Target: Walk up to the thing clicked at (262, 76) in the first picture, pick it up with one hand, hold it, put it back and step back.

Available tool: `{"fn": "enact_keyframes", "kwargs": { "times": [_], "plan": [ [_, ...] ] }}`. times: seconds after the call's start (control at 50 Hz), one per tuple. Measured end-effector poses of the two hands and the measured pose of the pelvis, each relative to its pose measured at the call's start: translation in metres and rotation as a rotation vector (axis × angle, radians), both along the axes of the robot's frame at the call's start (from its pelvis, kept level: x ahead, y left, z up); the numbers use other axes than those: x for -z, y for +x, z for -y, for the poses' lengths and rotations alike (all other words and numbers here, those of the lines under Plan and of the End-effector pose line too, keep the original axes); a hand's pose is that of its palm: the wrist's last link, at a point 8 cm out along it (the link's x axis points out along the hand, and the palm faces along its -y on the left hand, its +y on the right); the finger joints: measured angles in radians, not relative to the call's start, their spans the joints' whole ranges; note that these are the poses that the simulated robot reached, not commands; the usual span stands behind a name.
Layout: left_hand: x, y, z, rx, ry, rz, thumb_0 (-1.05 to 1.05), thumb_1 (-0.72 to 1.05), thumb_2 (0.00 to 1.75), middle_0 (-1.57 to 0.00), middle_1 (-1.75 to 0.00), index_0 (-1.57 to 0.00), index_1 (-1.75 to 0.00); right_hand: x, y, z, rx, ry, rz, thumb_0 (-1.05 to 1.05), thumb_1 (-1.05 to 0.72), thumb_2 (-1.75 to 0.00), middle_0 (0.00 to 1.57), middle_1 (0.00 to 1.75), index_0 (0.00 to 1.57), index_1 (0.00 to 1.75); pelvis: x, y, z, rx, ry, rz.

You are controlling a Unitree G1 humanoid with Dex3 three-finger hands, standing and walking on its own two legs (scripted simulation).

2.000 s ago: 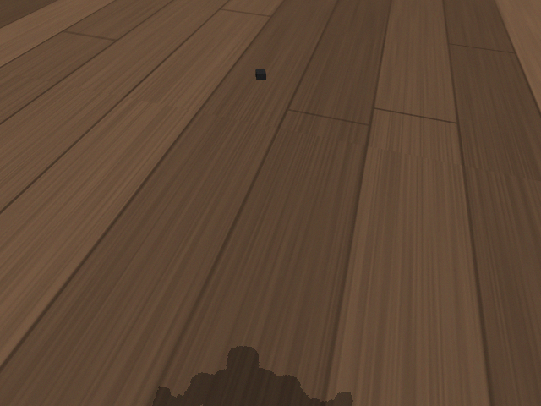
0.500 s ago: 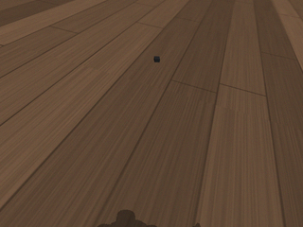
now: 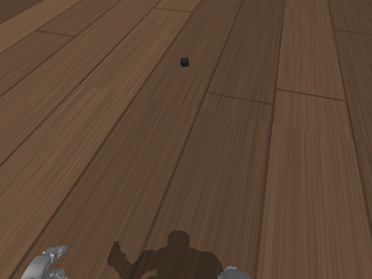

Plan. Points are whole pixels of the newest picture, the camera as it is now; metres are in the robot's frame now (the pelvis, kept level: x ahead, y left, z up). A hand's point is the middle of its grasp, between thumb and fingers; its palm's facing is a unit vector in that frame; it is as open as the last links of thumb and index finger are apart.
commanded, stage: walk up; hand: left
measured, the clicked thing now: (184, 62) +1.96 +0.00 -0.72
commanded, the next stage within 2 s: none
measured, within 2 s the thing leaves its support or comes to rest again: neither
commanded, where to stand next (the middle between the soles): +1.63 -0.25 m, yaw +3 degrees
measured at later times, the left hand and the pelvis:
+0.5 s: hand (94, 196) +0.37 +0.28 -0.15, palm faces -0.03 -0.95 -0.32, open 7.4 cm; pelvis +0.33 +0.00 +0.01, yaw +0 degrees
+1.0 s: hand (145, 91) +0.77 +0.16 -0.09, palm faces -0.05 -0.93 -0.37, open 7.3 cm; pelvis +0.62 -0.10 +0.01, yaw -1 degrees
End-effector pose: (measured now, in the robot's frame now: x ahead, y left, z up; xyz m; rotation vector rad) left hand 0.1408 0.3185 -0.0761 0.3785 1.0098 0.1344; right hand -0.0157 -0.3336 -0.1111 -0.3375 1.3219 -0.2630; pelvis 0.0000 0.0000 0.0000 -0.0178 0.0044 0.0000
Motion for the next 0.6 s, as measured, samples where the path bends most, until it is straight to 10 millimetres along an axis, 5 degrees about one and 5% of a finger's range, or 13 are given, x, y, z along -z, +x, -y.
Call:
{"fn": "enact_keyframes", "kwargs": {
  "times": [0.06,0.14,0.28,0.4,0.48,0.6],
  "plan": [
    [-0.005,0.028,0.023,-0.029,-0.029,0.039,0.01,0.91,0.90,-0.20,-0.30,-0.21,-0.30,-0.005,0.064,0.007,-0.048,0.015,0.027,0.01,-0.91,-0.90,0.20,0.30,0.21,0.30,-0.009,0.035,0.012,-0.012,0.018,0.011],
    [-0.011,0.039,0.035,-0.083,-0.041,0.001,0.00,0.91,0.90,-0.20,-0.30,-0.21,-0.30,-0.026,0.165,0.010,-0.112,0.028,0.147,0.01,-0.91,-0.90,0.20,0.30,0.21,0.30,-0.025,0.085,0.020,-0.010,0.015,0.032],
    [0.006,0.062,0.021,-0.144,-0.038,-0.145,0.00,0.90,0.90,-0.20,-0.30,-0.21,-0.30,-0.059,0.326,0.007,-0.210,0.010,0.318,0.01,-0.91,-0.90,0.20,0.30,0.21,0.30,-0.025,0.179,0.023,-0.007,-0.024,0.040],
    [0.042,0.134,-0.005,-0.167,-0.040,-0.196,0.01,0.90,0.90,-0.20,-0.30,-0.21,-0.30,-0.059,0.438,-0.006,-0.249,-0.042,0.354,0.01,-0.91,-0.90,0.20,0.30,0.21,0.30,-0.001,0.276,0.009,-0.009,-0.018,0.024],
    [0.047,0.205,-0.005,-0.129,-0.042,-0.207,0.01,0.91,0.90,-0.20,-0.30,-0.20,-0.30,-0.056,0.470,-0.013,-0.199,-0.056,0.366,0.00,-0.91,-0.90,0.20,0.30,0.21,0.30,-0.001,0.323,-0.001,-0.003,0.006,0.035],
    [0.018,0.322,0.007,-0.032,-0.063,-0.115,0.01,0.91,0.90,-0.20,-0.30,-0.21,-0.30,-0.064,0.467,-0.014,-0.087,-0.030,0.261,0.00,-0.91,-0.90,0.20,0.30,0.21,0.30,-0.027,0.387,0.004,0.011,0.020,0.048]
  ]
}}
